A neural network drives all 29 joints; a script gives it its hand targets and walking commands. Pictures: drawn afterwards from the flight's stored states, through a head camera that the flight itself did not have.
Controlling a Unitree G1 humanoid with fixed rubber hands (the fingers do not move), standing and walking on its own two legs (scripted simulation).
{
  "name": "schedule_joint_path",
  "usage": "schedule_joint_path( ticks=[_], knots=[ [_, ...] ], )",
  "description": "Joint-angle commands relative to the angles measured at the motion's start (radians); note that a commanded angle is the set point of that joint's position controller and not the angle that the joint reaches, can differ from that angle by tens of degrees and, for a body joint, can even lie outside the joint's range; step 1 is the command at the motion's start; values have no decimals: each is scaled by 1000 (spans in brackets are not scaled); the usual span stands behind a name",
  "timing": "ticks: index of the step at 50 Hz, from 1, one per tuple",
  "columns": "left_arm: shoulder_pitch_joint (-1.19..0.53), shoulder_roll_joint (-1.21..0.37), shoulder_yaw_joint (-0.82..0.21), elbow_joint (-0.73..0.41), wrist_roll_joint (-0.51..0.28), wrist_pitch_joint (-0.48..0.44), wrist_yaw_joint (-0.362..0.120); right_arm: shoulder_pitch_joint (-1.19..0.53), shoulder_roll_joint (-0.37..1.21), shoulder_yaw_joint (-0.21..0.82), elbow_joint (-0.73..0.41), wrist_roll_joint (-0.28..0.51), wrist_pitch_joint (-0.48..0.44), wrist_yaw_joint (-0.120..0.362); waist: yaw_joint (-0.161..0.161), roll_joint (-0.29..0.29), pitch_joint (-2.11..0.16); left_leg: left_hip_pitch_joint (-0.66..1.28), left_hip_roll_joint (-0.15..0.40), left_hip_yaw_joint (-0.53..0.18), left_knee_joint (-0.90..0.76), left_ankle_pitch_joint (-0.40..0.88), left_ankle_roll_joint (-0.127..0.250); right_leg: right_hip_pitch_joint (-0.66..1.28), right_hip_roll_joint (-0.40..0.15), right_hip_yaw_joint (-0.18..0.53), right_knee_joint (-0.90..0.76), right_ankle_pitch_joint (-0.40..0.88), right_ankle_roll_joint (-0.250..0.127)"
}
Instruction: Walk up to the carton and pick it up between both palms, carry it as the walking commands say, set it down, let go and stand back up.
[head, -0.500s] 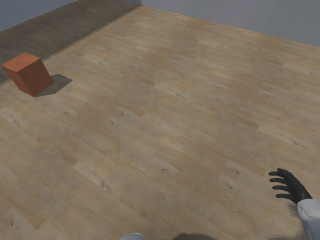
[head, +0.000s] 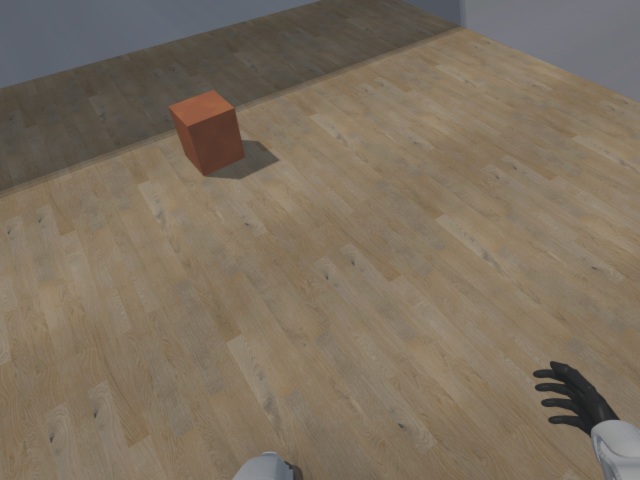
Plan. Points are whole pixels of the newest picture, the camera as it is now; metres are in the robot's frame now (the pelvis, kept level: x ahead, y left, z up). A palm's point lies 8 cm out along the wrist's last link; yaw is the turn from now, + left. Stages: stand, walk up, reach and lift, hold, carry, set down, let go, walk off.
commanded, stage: walk up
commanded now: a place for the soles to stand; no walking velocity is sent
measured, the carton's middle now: (208, 133) +1.62 +0.72 -0.63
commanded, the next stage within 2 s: none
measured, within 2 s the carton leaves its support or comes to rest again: neither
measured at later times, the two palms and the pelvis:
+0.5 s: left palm (61, 356) +0.26 +0.41 -0.05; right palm (501, 293) +0.44 -0.26 -0.10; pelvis +0.26 +0.04 -0.01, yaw +14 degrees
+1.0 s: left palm (80, 249) +0.48 +0.51 -0.09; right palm (417, 185) +0.68 -0.13 -0.07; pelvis +0.49 +0.17 +0.00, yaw +18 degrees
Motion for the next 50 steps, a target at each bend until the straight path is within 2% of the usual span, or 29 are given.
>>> schedule_joint_path(
  ticks=[1,2,3,4,5,6,9,12,15,17,18,19,20,22,23,25,29,32,34,35,36,37,38,39,40,43,45,47,50],
  knots=[
    [-82,213,34,-50,-15,10,3,22,-121,-37,-40,-5,-10,-13,-111,-162,-43,311,-99,105,-85,-34,39,-178,-128,27,27,336,-201],
    [-33,171,18,-43,-17,18,2,146,-158,-57,-3,-16,-9,-34,-161,-55,-134,495,-146,95,-100,-117,72,-229,-76,-16,297,408,-183],
    [3,113,-6,-69,-28,16,-1,311,-246,-95,26,-28,-6,-61,-233,117,-230,737,13,-192,-148,-290,171,-486,-20,-8,662,257,-122],
    [-47,95,-15,-119,-30,8,-5,300,-349,-111,7,8,-7,-87,-218,262,-219,797,210,-624,-317,-383,279,-790,91,99,840,-189,-88],
    [-104,168,-1,-107,-35,4,-3,276,-322,-105,-9,38,-13,-102,-202,47,-187,711,254,-623,-327,-304,303,-786,24,244,853,-109,-103],
    [-109,174,2,-85,-45,-2,-10,233,-269,-85,-20,44,-16,-108,-167,14,-114,610,205,-496,-311,-190,283,-740,-6,267,786,-61,-110],
    [2,128,-3,-22,-28,3,-23,107,-185,-48,-56,21,-37,-108,-81,93,-50,320,67,-274,-290,-84,226,-510,-1,286,523,-53,-75],
    [-35,114,2,-33,-16,6,-31,134,-185,-50,-62,1,-50,-91,-101,122,-18,236,84,-295,-336,-247,254,-452,36,251,369,8,-71],
    [-52,102,16,-23,-6,-10,-38,95,-179,-48,-74,4,-50,-83,-65,82,0,99,51,-251,-295,-295,221,-286,81,211,223,156,-84],
    [99,126,44,24,1,-19,-29,56,-130,-28,-86,-5,-48,-86,32,-23,-34,-129,-9,-192,-74,-346,162,42,99,226,160,153,-117],
    [246,184,70,46,11,-25,-14,51,-65,-6,-103,-11,-57,-90,118,-216,-82,-281,-131,-112,237,-310,109,202,-45,450,28,-119,-164],
    [238,286,84,3,13,-34,-7,79,-42,3,-120,-6,-63,-102,99,-346,-97,-417,-215,-92,474,-335,60,199,-342,955,-221,-485,-269],
    [108,265,77,-28,-1,-27,-6,107,-150,-22,-78,-3,-58,-114,33,-176,-63,-396,-104,-200,572,-256,35,137,-354,957,-234,-554,-300],
    [-8,191,54,-59,-10,-19,-5,136,-181,-31,-39,-3,-65,-107,-18,-117,-13,-336,-12,-189,534,-157,12,27,-259,694,-195,-328,-310],
    [-22,175,50,-60,-9,-17,-5,138,-169,-26,-29,-5,-62,-102,-26,-149,5,-304,11,-174,452,-172,-5,-9,-229,583,-205,-232,-301],
    [-17,170,49,-56,1,-21,-12,123,-142,-23,-9,-8,-51,-82,-29,-183,25,-210,13,-117,335,-140,-28,-81,-197,415,-220,-59,-302],
    [-43,179,43,-65,-2,-21,-21,37,-95,-9,-20,-1,-38,-47,-35,-179,37,-54,5,-27,114,5,-24,-135,-129,221,-235,33,-267],
    [-40,184,33,-62,-10,-8,-22,-13,-82,-7,-27,10,-33,-35,-35,-189,37,75,-25,43,0,85,-6,-147,-115,150,-209,134,-240],
    [-44,197,29,-62,-14,7,-17,7,-85,-12,-23,5,-28,-35,-53,-191,31,137,-47,70,-31,28,11,-139,-137,136,-141,204,-236],
    [-49,200,24,-66,-18,14,-14,43,-97,-21,-17,0,-28,-40,-79,-177,13,216,-72,88,-64,-12,25,-157,-140,121,-57,291,-232],
    [-29,175,11,-68,-23,21,-13,123,-123,-37,3,-8,-29,-53,-122,-108,-38,362,-104,89,-104,-50,48,-196,-108,87,118,400,-216],
    [17,118,-11,-76,-26,29,-11,291,-175,-66,50,-23,-34,-75,-189,37,-157,605,-99,19,-106,-134,94,-310,-49,73,449,362,-187],
    [12,44,-36,-128,-36,25,-14,370,-293,-101,38,-20,-39,-103,-232,275,-207,794,181,-463,-213,-297,196,-663,69,85,804,-2,-111],
    [-22,115,-17,-126,-37,26,-6,343,-325,-101,14,29,-49,-120,-205,112,-202,707,304,-690,-339,-244,278,-735,88,281,884,-125,-112],
    [-43,159,-11,-102,-44,27,-4,271,-271,-86,-5,45,-54,-125,-158,-10,-121,619,267,-546,-305,-169,279,-712,28,323,869,-42,-123],
    [34,121,-8,-46,-29,22,-19,175,-163,-45,-38,30,-69,-131,-87,54,-39,375,141,-256,-286,96,221,-547,-23,337,635,-10,-95],
    [21,94,-6,-46,-22,33,-34,184,-167,-42,-39,12,-76,-127,-92,83,-28,311,120,-201,-305,66,233,-484,-2,302,515,-10,-73],
    [-52,82,-4,-65,-14,34,-44,221,-182,-51,-40,5,-84,-123,-121,84,-9,308,144,-212,-341,-37,249,-495,4,283,423,30,-72],
    [-121,70,4,-66,-6,29,-56,215,-183,-51,-47,6,-84,-120,-126,71,21,264,116,-185,-358,-176,225,-451,37,257,288,145,-89]
  ],
)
